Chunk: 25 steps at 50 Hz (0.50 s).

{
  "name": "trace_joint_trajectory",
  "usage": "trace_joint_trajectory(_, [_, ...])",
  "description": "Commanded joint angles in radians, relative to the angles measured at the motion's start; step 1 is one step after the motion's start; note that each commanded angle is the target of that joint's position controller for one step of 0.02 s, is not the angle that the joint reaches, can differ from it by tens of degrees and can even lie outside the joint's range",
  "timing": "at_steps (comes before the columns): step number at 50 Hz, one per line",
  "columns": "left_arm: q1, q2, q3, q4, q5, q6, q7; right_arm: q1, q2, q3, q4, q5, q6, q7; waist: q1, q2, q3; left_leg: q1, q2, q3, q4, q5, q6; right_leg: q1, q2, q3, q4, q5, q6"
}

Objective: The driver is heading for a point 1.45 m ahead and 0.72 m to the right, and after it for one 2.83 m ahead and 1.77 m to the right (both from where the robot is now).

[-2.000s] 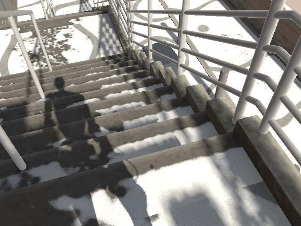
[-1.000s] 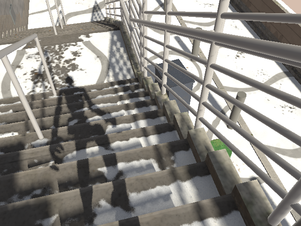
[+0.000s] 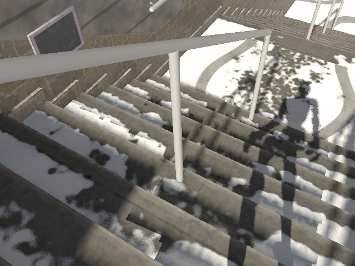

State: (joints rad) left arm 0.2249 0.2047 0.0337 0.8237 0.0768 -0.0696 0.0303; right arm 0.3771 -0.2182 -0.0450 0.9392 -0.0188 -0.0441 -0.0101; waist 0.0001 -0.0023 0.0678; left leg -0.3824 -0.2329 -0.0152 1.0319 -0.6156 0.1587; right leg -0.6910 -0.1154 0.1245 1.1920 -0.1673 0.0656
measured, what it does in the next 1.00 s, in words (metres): goes down, turning right: right foot 0.17 m lower, then left foot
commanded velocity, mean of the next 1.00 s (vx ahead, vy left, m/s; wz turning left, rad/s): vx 0.16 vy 0.00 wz -0.67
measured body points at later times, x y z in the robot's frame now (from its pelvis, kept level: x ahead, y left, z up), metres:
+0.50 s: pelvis +0.24 -0.07 -0.14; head +0.26 -0.06 +0.31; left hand +0.38 +0.17 -0.26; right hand +0.39 -0.34 -0.21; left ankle +0.32 +0.04 -0.81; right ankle +0.21 -0.15 -0.83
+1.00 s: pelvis +0.28 -0.07 -0.12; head +0.29 -0.08 +0.33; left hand +0.58 -0.01 -0.20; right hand +0.18 -0.37 -0.21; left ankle +0.33 +0.05 -0.83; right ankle +0.20 -0.15 -0.80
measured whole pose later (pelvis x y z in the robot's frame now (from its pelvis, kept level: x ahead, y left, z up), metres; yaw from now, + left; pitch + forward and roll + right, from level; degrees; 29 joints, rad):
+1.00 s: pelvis +0.28 -0.07 -0.12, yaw -44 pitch +3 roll +0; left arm 0.20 0.28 0.04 0.61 0.10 -0.03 -0.08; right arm 0.22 -0.33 -0.04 0.71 -0.07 -0.13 -0.05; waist -0.04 0.01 -0.03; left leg -0.33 0.17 0.28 0.79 -0.48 -0.02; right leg -0.51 -0.06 -0.08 0.97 -0.28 -0.01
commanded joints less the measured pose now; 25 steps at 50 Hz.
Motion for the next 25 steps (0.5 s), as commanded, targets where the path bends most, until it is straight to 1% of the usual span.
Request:
trace_joint_trajectory(1, [0.194, 0.071, 0.019, 0.035, -0.026, -0.001, -0.015, -0.061, -0.071, -0.005, -0.055, 0.052, -0.043, -0.014, 0.101, -0.018, -0.055, -0.429, 0.179, -0.165, -0.182, 0.457, 0.065, 0.538, 0.090, -0.165, -0.411, 0.658, -0.036])
trace_joint_trajectory(2, [0.160, -0.095, -0.055, 0.061, 0.041, -0.004, -0.084, -0.038, -0.042, 0.052, -0.119, -0.125, -0.090, 0.051, 0.043, 0.027, 0.084, -0.685, 0.129, -0.001, -0.122, 0.189, -0.024, 0.733, 0.005, -0.051, -0.456, 0.711, -0.010])
trace_joint_trajectory(3, [0.250, 0.023, 0.006, 0.047, -0.087, 0.018, -0.047, -0.086, -0.116, -0.024, -0.040, 0.034, -0.037, 0.003, 0.142, 0.087, -0.121, -0.330, 0.207, -0.019, -0.087, 0.443, 0.015, 0.647, 0.167, -0.226, -0.561, 0.736, -0.036])
trace_joint_trajectory(4, [0.194, 0.042, -0.001, 0.063, -0.075, 0.024, -0.034, 0.003, -0.093, -0.006, -0.052, 0.056, -0.012, -0.016, 0.044, 0.048, -0.052, -0.175, 0.240, -0.036, 0.031, 0.576, 0.007, 0.523, 0.134, -0.190, -0.671, 0.687, -0.076])
trace_joint_trajectory(5, [0.309, 0.148, 0.034, 0.126, 0.054, 0.021, -0.084, 0.079, -0.151, 0.034, -0.116, -0.122, -0.073, 0.055, 0.129, -0.163, 0.151, -0.328, 0.209, -0.070, 0.251, 0.629, -0.093, 0.706, 0.150, -0.223, -0.603, 0.380, -0.058])
trace_joint_trajectory(6, [0.751, 0.171, 0.069, 0.248, 0.035, 0.016, -0.097, -0.089, -0.302, -0.025, -0.144, -0.145, -0.087, 0.098, 0.354, -0.218, 0.014, -0.302, 0.156, -0.034, 0.637, 0.765, -0.129, 0.912, 0.173, -0.316, -0.681, 0.555, -0.142])
trace_joint_trajectory(7, [1.000, 0.155, 0.067, 0.371, 0.070, 0.013, -0.096, -0.184, -0.197, -0.004, -0.202, -0.132, -0.084, 0.142, 0.401, -0.291, -0.021, -0.437, 0.096, -0.017, 1.091, 0.152, -0.188, 1.042, 0.020, -0.086, -0.821, 0.683, -0.259])
trace_joint_trajectory(8, [0.661, 0.341, 0.083, 0.227, 0.022, -0.002, -0.105, 0.114, 0.046, 0.050, -0.181, -0.070, -0.061, 0.195, 0.084, -0.167, -0.232, -0.686, 0.087, -0.078, 1.140, -0.128, -0.222, 1.213, -0.169, 0.321, -0.502, 1.310, -0.477])
trace_joint_trajectory(9, [0.369, 0.369, 0.098, 0.104, 0.023, -0.014, -0.110, 0.142, -0.037, 0.040, -0.222, -0.027, -0.060, 0.166, 0.036, -0.007, -0.224, -0.816, 0.121, -0.115, 1.160, -0.121, -0.257, 1.076, -0.260, 0.470, -0.526, 1.345, -0.593])
trace_joint_trajectory(10, [0.182, 0.316, 0.078, 0.020, 0.015, -0.036, -0.097, 0.058, -0.148, 0.024, -0.297, 0.005, -0.050, 0.125, 0.021, 0.025, -0.158, -0.860, 0.177, -0.141, 1.130, -0.033, -0.235, 0.863, -0.264, 0.452, -0.546, 1.126, -0.578])
trace_joint_trajectory(11, [0.068, 0.278, 0.057, -0.023, -0.005, -0.052, -0.098, 0.021, -0.197, 0.010, -0.357, 0.011, -0.029, 0.076, -0.013, -0.030, -0.123, -0.879, 0.215, -0.166, 1.124, 0.035, -0.242, 0.660, -0.253, 0.535, -0.629, 0.773, -0.589])
trace_joint_trajectory(12, [0.016, 0.125, 0.007, -0.027, -0.003, -0.063, -0.089, 0.005, -0.147, 0.034, -0.333, -0.030, -0.011, 0.044, -0.041, 0.077, -0.067, -0.825, 0.319, -0.216, 0.853, 0.257, -0.258, 0.469, -0.179, 0.457, -0.719, 0.615, -0.488])
trace_joint_trajectory(13, [0.000, 0.071, -0.017, -0.049, -0.014, -0.074, -0.077, 0.008, -0.116, 0.046, -0.327, -0.070, -0.008, 0.039, -0.074, 0.106, -0.011, -0.631, 0.375, -0.169, 0.587, 0.394, -0.259, 0.194, -0.075, 0.382, -0.767, 0.611, -0.437])
trace_joint_trajectory(14, [0.050, 0.106, -0.007, -0.061, -0.025, -0.090, -0.062, 0.010, -0.087, 0.053, -0.346, -0.071, -0.013, 0.042, -0.082, 0.067, -0.049, -0.477, 0.374, -0.096, 0.479, 0.488, -0.281, 0.050, 0.000, 0.329, -0.744, 0.706, -0.445])
trace_joint_trajectory(15, [0.115, 0.115, -0.006, -0.038, -0.030, -0.105, -0.051, -0.025, -0.031, 0.069, -0.352, -0.077, -0.016, 0.041, -0.067, 0.086, -0.127, -0.298, 0.372, -0.026, 0.270, 0.583, -0.283, -0.005, 0.064, 0.236, -0.727, 0.645, -0.400])
trace_joint_trajectory(16, [0.201, 0.116, -0.015, -0.017, -0.019, -0.115, -0.046, -0.091, 0.008, 0.082, -0.348, -0.078, -0.016, 0.047, -0.031, 0.077, -0.128, -0.235, 0.398, -0.016, 0.200, 0.622, -0.284, -0.018, 0.104, 0.235, -0.708, 0.508, -0.363])
trace_joint_trajectory(17, [0.215, 0.174, -0.001, -0.013, -0.017, -0.115, -0.040, -0.092, -0.017, 0.074, -0.354, -0.071, -0.008, 0.053, -0.029, 0.018, -0.116, -0.219, 0.369, 0.012, 0.189, 0.583, -0.279, 0.011, 0.127, 0.219, -0.646, 0.498, -0.332])
trace_joint_trajectory(18, [0.224, 0.214, 0.011, -0.033, -0.029, -0.111, -0.041, -0.129, -0.063, 0.056, -0.373, -0.063, -0.008, 0.054, -0.011, 0.004, -0.142, -0.166, 0.330, 0.035, 0.109, 0.486, -0.279, 0.062, 0.144, 0.215, -0.604, 0.554, -0.293])
trace_joint_trajectory(19, [0.208, 0.226, 0.014, -0.062, -0.016, -0.106, -0.050, -0.112, -0.103, 0.039, -0.363, -0.066, -0.011, 0.046, -0.010, -0.006, -0.194, -0.139, 0.295, 0.011, 0.160, 0.516, -0.276, 0.140, 0.137, 0.280, -0.515, 0.639, -0.287])
trace_joint_trajectory(20, [0.221, 0.234, 0.024, -0.083, -0.016, -0.098, -0.048, -0.099, -0.129, 0.026, -0.359, -0.052, -0.014, 0.038, -0.005, -0.010, -0.172, -0.205, 0.271, 0.000, 0.096, 0.410, -0.276, 0.261, 0.091, 0.339, -0.474, 0.717, -0.274])
trace_joint_trajectory(21, [0.234, 0.258, 0.035, -0.094, -0.019, -0.088, -0.047, -0.118, -0.135, 0.021, -0.370, -0.027, -0.017, 0.023, 0.011, -0.028, -0.158, -0.282, 0.261, -0.051, 0.063, 0.305, -0.267, 0.380, 0.037, 0.436, -0.449, 0.742, -0.273])
trace_joint_trajectory(22, [0.249, 0.254, 0.046, -0.100, -0.035, -0.084, -0.048, -0.191, -0.137, 0.018, -0.390, -0.022, -0.018, 0.008, 0.047, -0.074, -0.154, -0.407, 0.258, -0.108, 0.016, 0.232, -0.264, 0.533, -0.012, 0.523, -0.423, 0.751, -0.276])
trace_joint_trajectory(23, [0.304, 0.216, 0.041, -0.086, -0.053, -0.078, -0.045, -0.279, -0.134, 0.016, -0.416, -0.023, -0.016, -0.007, 0.099, -0.108, -0.161, -0.530, 0.255, -0.147, -0.012, 0.189, -0.261, 0.698, -0.034, 0.608, -0.395, 0.743, -0.275])
trace_joint_trajectory(24, [0.343, 0.211, 0.050, -0.085, -0.060, -0.063, -0.050, -0.325, -0.112, 0.018, -0.424, -0.021, -0.016, -0.014, 0.124, -0.116, -0.168, -0.641, 0.261, -0.177, -0.013, 0.129, -0.260, 0.823, -0.058, 0.690, -0.369, 0.754, -0.297])
trace_joint_trajectory(25, [0.323, 0.181, 0.050, -0.117, -0.065, -0.043, -0.057, -0.345, -0.086, 0.028, -0.409, -0.032, -0.027, -0.012, 0.146, -0.083, -0.189, -0.678, 0.265, -0.185, -0.061, 0.125, -0.256, 0.879, -0.051, 0.706, -0.343, 0.695, -0.320])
